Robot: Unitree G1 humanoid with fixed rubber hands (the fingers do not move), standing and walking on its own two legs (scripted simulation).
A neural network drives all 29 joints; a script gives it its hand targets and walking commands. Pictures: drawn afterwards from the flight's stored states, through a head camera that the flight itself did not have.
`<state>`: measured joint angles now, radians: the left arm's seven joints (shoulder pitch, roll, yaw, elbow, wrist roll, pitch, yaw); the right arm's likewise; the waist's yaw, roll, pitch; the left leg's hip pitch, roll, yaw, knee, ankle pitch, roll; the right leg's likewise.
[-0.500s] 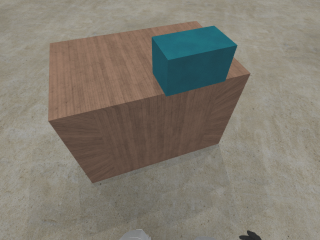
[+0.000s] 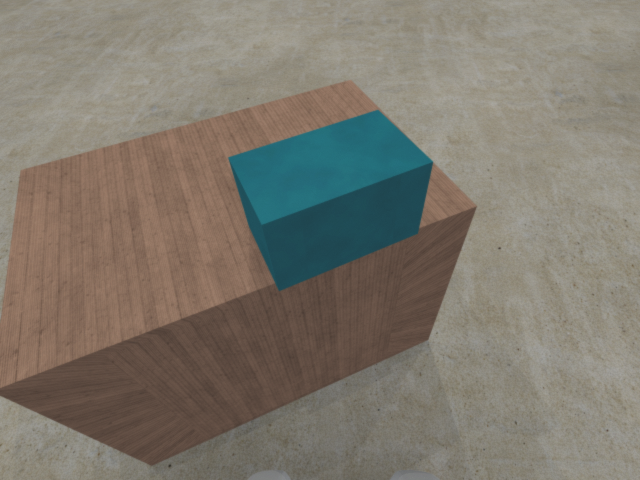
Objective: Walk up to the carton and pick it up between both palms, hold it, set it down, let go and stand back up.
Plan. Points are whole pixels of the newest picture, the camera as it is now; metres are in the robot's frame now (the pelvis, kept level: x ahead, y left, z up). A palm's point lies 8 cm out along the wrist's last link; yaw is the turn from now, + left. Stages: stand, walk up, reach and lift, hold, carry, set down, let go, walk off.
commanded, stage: walk up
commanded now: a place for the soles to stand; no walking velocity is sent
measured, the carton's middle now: (329, 198) +0.58 +0.00 -0.03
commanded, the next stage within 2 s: none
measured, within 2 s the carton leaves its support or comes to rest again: neither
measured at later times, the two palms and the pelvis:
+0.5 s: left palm out of the picture +0.12 +0.26 -0.14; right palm (480, 423) +0.20 -0.20 -0.12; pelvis +0.11 +0.03 +0.00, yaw -1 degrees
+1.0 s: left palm out of the picture +0.14 +0.27 -0.13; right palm out of the picture +0.12 -0.22 -0.13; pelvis +0.12 +0.03 +0.01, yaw -4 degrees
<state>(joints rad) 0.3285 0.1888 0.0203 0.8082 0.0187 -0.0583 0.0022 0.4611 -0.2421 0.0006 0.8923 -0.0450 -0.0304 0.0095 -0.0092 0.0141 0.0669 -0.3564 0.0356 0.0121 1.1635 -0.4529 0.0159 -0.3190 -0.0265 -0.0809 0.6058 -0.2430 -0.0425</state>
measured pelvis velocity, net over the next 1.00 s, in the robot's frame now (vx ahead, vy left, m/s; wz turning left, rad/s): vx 0.12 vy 0.03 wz -0.07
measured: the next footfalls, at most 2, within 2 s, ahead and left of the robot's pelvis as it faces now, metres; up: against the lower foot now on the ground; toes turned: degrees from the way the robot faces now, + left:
left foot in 0.28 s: +0.22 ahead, +0.14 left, +0.00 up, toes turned +4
right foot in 1.46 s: +0.21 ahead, -0.29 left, +0.00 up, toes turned +6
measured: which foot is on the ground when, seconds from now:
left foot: up 0.00-0.26, down 0.28-1.00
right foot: down 0.00-1.00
